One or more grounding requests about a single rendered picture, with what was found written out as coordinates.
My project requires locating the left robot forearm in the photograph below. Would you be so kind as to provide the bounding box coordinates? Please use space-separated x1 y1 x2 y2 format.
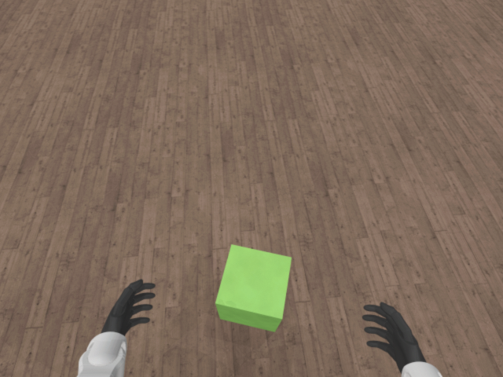
77 331 127 377

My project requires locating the robot left hand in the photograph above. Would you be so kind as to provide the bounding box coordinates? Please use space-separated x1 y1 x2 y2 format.
101 279 156 336

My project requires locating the robot right hand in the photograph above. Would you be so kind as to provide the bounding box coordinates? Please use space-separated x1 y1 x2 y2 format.
362 302 427 374

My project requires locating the carton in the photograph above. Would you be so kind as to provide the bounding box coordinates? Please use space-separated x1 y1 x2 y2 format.
215 244 292 332

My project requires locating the right robot forearm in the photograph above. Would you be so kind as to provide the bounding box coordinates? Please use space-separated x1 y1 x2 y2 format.
402 361 442 377

